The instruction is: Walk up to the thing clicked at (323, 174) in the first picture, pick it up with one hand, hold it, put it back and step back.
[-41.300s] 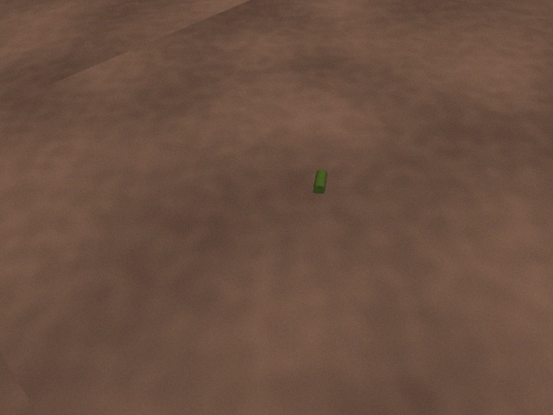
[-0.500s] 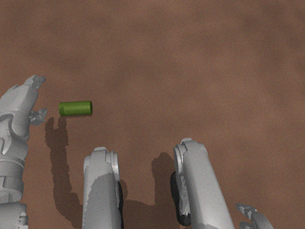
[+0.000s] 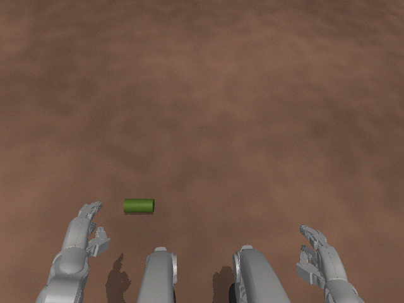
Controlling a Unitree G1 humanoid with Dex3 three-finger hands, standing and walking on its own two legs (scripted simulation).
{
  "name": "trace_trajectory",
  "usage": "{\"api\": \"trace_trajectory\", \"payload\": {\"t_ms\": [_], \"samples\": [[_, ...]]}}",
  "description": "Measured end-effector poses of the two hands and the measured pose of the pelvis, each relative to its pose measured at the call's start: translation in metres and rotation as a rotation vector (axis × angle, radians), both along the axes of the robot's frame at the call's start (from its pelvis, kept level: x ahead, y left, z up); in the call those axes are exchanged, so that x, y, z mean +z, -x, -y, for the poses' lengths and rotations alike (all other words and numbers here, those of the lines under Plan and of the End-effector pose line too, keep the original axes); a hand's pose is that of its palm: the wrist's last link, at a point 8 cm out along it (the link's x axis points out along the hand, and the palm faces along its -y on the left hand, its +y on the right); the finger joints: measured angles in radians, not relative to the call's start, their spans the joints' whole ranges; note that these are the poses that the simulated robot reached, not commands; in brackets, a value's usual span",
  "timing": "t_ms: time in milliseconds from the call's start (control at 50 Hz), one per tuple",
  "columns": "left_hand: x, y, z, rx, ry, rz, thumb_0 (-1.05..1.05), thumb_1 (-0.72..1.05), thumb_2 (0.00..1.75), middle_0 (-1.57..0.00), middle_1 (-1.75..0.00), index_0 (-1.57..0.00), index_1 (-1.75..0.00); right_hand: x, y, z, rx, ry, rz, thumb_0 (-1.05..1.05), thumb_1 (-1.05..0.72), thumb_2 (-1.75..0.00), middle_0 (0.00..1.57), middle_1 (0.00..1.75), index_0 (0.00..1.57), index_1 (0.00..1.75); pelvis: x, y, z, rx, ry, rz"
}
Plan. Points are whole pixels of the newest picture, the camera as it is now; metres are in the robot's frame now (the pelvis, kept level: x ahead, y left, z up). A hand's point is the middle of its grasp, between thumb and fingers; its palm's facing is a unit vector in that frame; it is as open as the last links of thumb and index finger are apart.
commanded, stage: home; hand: left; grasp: from above
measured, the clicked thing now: (139, 205) +0.51 +0.24 -0.58
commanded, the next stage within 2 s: none
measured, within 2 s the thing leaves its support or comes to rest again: neither
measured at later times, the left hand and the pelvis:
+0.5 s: hand (88, 259) +0.21 +0.18 +0.07, palm faces +0.08 -0.97 -0.21, open 7.4 cm; pelvis +0.05 +0.00 +0.11, yaw +2 degrees
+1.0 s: hand (92, 258) +0.21 +0.18 +0.06, palm faces +0.08 -0.97 -0.21, open 7.4 cm; pelvis +0.06 -0.01 +0.11, yaw +2 degrees
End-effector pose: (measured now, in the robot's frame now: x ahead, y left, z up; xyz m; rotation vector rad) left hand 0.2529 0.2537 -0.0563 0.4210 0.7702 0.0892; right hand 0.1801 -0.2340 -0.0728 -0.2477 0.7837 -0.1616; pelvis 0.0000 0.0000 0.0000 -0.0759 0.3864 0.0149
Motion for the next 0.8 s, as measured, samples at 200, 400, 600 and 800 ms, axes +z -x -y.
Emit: {"api": "trace_trajectory", "payload": {"t_ms": [200,400,600,800], "samples": [[0.079,0.031,0.015,0.153,0.154,-0.038,0.01,0.90,0.90,-0.21,-0.30,-0.20,-0.30,0.064,0.017,0.004,-0.084,0.018,0.020,0.01,-0.90,-0.90,0.20,0.30,0.20,0.30,0.067,-0.027,0.002,0.012,-0.012,0.107],[0.140,0.053,0.024,0.165,0.194,-0.005,0.01,0.90,0.90,-0.20,-0.30,-0.20,-0.30,0.113,0.001,0.011,-0.116,0.047,0.140,0.01,-0.90,-0.90,0.20,0.30,0.20,0.30,0.104,-0.050,0.001,0.016,-0.023,0.189],[0.150,0.067,0.024,0.174,0.203,-0.016,0.01,0.90,0.90,-0.20,-0.30,-0.20,-0.30,0.135,-0.035,0.005,-0.043,0.044,0.264,0.01,-0.90,-0.90,0.20,0.30,0.20,0.30,0.111,-0.053,0.003,0.028,-0.032,0.228],[0.146,0.066,0.026,0.176,0.207,-0.020,0.01,0.90,0.90,-0.20,-0.30,-0.20,-0.30,0.135,-0.041,0.003,-0.007,0.050,0.260,0.01,-0.90,-0.90,0.20,0.30,0.20,0.30,0.110,-0.053,0.006,0.032,-0.034,0.229]]}}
